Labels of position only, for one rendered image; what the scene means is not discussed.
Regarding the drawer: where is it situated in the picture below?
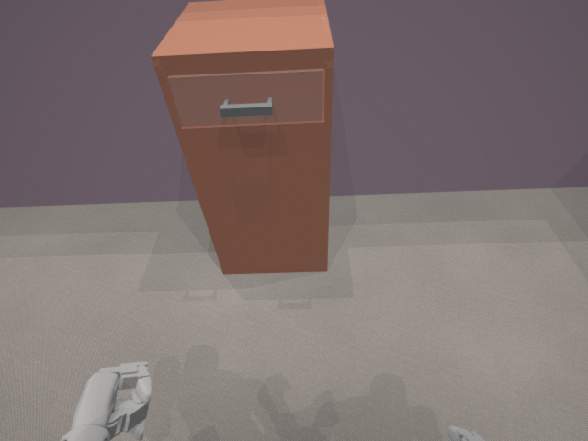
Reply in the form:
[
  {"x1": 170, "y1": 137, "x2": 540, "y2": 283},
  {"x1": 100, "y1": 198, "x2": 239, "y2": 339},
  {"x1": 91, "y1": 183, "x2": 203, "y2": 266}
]
[{"x1": 168, "y1": 69, "x2": 323, "y2": 127}]

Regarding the cabinet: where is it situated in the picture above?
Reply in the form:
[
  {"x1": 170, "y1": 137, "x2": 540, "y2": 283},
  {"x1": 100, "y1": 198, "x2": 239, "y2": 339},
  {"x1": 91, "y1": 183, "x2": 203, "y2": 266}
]
[{"x1": 151, "y1": 0, "x2": 334, "y2": 274}]

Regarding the left robot hand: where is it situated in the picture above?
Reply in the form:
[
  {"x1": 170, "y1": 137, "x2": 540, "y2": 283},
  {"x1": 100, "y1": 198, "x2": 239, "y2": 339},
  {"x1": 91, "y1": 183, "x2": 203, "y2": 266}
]
[{"x1": 71, "y1": 361, "x2": 152, "y2": 440}]

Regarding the handle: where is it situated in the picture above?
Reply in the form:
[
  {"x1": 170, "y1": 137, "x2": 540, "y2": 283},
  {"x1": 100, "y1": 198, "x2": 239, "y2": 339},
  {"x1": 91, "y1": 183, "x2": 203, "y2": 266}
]
[{"x1": 220, "y1": 97, "x2": 273, "y2": 117}]

